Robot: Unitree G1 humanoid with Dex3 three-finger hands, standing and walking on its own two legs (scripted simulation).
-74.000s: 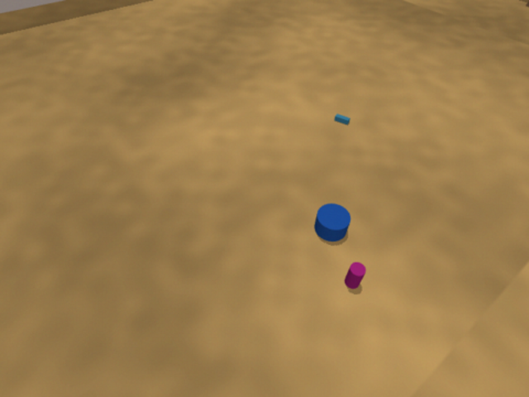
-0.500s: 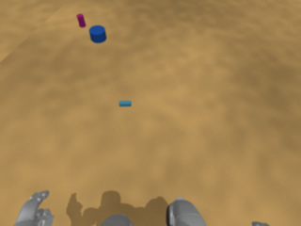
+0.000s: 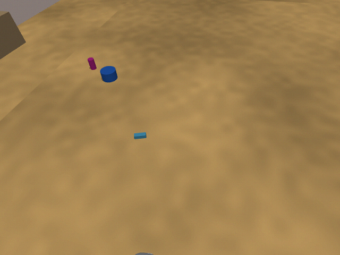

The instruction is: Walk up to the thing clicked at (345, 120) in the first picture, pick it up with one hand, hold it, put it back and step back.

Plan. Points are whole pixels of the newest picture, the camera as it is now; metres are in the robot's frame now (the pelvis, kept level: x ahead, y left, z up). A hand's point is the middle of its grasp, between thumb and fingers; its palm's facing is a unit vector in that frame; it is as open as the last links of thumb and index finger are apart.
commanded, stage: step back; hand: left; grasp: from above
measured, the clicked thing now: (140, 135) +1.05 +0.29 -0.75
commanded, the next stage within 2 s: stand in 0.80 s
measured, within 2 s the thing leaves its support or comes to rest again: neither
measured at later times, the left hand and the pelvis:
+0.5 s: hand out of the picture +0.13 +0.27 -0.15, palm faces +0.04 -0.93 -0.37, open 7.4 cm; pelvis +0.03 -0.01 -0.01, yaw +3 degrees
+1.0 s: hand out of the picture +0.12 +0.26 -0.15, palm faces +0.09 -0.95 -0.31, open 7.4 cm; pelvis +0.06 +0.00 +0.01, yaw +5 degrees
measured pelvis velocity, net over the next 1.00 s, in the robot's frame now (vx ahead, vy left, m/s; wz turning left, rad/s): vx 0.06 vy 0.00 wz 0.09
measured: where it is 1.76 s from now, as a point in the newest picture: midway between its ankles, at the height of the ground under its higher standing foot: outside the picture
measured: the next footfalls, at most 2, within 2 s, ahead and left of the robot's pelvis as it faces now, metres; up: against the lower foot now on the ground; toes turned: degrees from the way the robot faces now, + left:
left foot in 0.10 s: +0.06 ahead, +0.13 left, +0.00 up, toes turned +5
right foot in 0.46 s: +0.14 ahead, -0.12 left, +0.00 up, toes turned +1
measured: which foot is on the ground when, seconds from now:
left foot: up 0.00-0.08, down 0.10-1.00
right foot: down 0.00-0.14, up 0.16-0.44, down 0.46-1.00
